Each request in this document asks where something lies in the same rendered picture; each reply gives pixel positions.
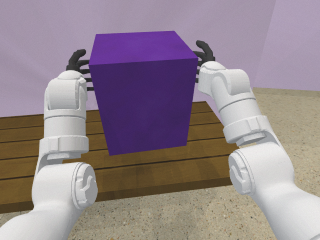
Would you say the table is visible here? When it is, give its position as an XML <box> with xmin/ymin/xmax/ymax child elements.
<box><xmin>0</xmin><ymin>101</ymin><xmax>240</xmax><ymax>214</ymax></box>

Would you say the right robot hand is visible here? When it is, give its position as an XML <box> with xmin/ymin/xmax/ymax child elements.
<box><xmin>193</xmin><ymin>40</ymin><xmax>216</xmax><ymax>83</ymax></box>

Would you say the right robot upper arm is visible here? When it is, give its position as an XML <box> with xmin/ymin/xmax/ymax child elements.
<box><xmin>228</xmin><ymin>141</ymin><xmax>320</xmax><ymax>240</ymax></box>

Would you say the carton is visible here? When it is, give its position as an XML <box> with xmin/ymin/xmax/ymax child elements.
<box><xmin>88</xmin><ymin>31</ymin><xmax>199</xmax><ymax>156</ymax></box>

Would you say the robot left forearm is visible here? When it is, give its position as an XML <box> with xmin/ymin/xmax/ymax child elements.
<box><xmin>31</xmin><ymin>70</ymin><xmax>89</xmax><ymax>205</ymax></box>

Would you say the left robot hand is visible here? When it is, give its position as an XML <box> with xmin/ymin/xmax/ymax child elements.
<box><xmin>66</xmin><ymin>49</ymin><xmax>94</xmax><ymax>91</ymax></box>

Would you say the left robot upper arm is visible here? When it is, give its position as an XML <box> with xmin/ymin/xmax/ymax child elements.
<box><xmin>0</xmin><ymin>162</ymin><xmax>98</xmax><ymax>240</ymax></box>

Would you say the robot right forearm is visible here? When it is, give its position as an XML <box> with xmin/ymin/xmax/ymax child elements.
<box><xmin>197</xmin><ymin>61</ymin><xmax>295</xmax><ymax>180</ymax></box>

